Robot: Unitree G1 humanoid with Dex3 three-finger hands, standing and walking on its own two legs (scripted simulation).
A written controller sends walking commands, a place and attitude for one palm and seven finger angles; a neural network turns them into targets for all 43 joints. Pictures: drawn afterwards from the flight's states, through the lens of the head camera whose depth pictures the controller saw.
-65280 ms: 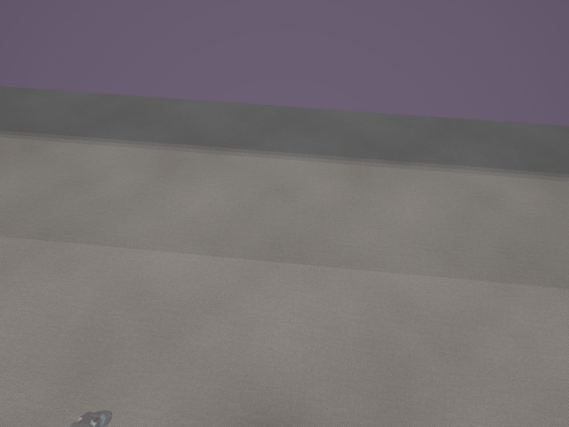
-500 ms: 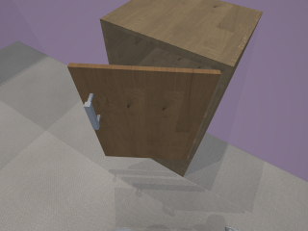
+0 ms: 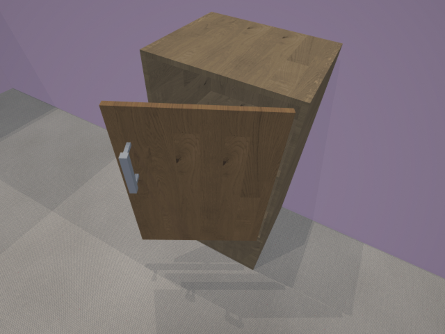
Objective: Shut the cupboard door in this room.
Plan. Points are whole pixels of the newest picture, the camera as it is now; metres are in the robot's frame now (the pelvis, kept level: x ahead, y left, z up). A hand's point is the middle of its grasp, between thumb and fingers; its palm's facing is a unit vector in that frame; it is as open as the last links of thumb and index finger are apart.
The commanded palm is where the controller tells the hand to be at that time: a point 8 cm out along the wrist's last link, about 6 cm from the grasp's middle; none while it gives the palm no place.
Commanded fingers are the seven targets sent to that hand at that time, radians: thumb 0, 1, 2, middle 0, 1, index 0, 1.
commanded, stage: come to a stop and stand still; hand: left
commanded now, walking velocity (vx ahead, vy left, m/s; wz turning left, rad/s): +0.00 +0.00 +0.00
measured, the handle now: (130, 168) +0.50 +0.25 -0.04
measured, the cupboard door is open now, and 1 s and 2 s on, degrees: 29 29 29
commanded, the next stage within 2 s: look again from close up in 0.74 s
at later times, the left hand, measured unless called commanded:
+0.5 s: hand out of the picture -0.02 +0.20 -0.17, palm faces +0.00 -0.99 -0.14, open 7.4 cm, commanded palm none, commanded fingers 0.00 0.90 0.90 -0.20 -0.30 -0.20 -0.30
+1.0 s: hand out of the picture +0.01 +0.21 -0.17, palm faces -0.02 -0.99 -0.15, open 7.4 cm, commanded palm none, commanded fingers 0.00 0.90 0.90 -0.20 -0.30 -0.20 -0.30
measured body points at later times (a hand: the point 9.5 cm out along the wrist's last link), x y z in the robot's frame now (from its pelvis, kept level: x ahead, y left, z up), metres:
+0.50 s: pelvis +0.01 +0.04 +0.01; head +0.01 +0.06 +0.46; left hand -0.01 +0.25 -0.16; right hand +0.04 -0.20 -0.13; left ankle +0.07 +0.11 -0.73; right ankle +0.00 -0.12 -0.73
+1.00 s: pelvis +0.02 +0.04 +0.01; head +0.02 +0.07 +0.46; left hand +0.01 +0.26 -0.16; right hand +0.03 -0.19 -0.13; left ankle +0.07 +0.11 -0.73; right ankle +0.00 -0.12 -0.73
